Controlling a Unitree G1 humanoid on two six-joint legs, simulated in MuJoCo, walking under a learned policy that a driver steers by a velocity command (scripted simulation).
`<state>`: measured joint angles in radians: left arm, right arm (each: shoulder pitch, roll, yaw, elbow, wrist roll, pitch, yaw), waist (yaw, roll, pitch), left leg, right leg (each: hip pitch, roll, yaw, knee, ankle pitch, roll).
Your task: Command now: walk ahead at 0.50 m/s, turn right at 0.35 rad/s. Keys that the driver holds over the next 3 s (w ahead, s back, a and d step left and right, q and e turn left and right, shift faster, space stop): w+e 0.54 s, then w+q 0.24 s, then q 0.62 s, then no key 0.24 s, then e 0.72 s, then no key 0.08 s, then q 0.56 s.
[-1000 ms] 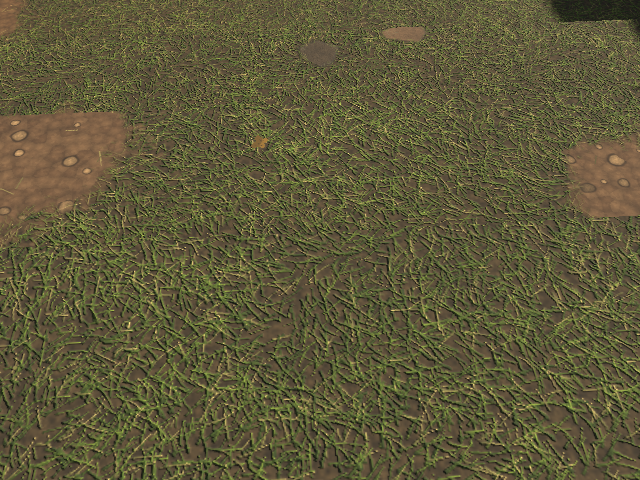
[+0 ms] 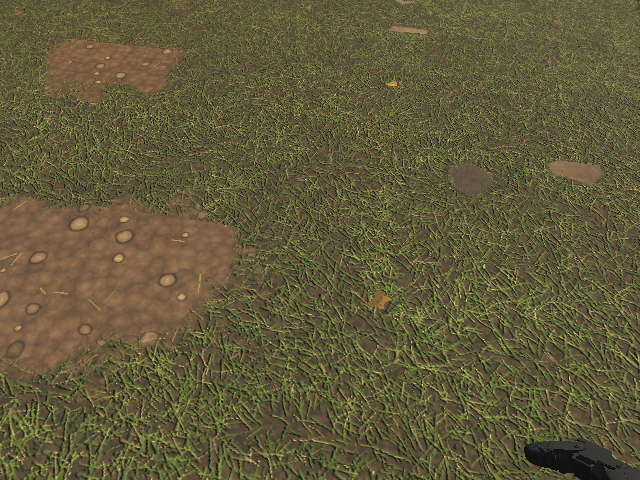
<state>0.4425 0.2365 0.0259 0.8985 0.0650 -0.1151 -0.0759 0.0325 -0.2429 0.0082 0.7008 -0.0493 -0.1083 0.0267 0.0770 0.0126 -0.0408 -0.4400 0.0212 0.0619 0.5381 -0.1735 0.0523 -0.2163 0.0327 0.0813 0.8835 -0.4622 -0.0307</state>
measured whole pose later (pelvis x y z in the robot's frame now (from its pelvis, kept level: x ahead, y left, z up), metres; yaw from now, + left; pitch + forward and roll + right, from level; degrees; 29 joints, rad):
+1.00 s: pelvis +0.55 -0.14 -0.10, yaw -14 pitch +1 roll -5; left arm 0.59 0.14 -0.06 0.98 0.06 -0.11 0.02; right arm 0.13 -0.24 0.02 0.84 -0.10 -0.05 0.07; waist 0.13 0.07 -0.03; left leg -0.53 0.12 0.03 0.42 0.48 0.03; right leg -0.09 0.09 -0.10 1.00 -0.88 -0.03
